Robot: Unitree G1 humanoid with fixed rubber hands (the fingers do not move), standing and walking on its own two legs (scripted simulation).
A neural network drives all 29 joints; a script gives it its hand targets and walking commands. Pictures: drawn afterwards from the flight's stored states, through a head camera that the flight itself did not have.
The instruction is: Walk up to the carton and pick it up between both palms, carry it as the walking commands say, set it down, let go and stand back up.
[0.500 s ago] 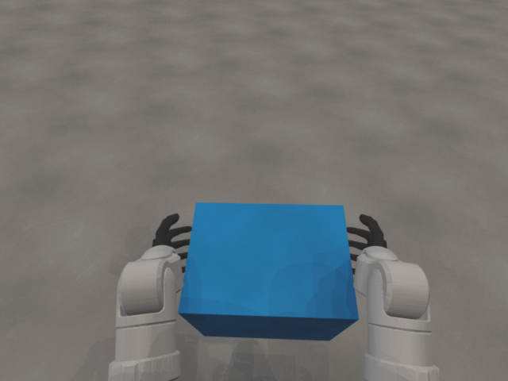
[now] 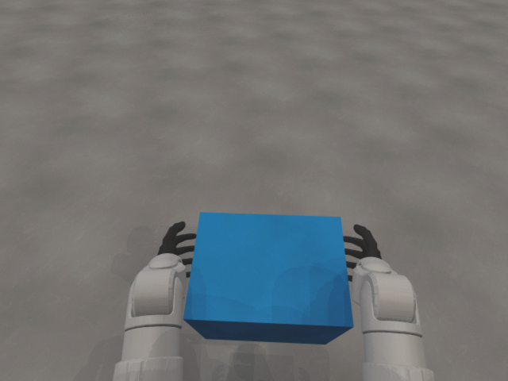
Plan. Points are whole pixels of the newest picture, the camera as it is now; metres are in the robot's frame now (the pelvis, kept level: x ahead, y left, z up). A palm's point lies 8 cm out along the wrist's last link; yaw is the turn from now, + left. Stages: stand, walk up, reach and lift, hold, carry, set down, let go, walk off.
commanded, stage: carry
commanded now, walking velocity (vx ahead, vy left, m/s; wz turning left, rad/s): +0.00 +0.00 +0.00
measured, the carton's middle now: (267, 283) +0.30 +0.00 -0.05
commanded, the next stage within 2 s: none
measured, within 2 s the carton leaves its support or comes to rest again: neither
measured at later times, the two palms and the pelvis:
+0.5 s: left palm (167, 268) +0.29 +0.16 +0.02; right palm (362, 268) +0.30 -0.15 +0.03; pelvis +0.02 +0.00 +0.00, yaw +1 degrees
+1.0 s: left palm (184, 259) +0.30 +0.14 +0.03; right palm (374, 265) +0.30 -0.18 +0.03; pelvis +0.02 -0.02 +0.00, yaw +1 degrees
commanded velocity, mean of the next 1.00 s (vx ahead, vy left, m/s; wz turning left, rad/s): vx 0.00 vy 0.00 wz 0.00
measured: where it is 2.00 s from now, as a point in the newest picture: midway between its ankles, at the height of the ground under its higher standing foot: outside the picture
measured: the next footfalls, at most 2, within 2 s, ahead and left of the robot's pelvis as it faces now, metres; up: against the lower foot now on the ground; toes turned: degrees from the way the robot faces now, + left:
none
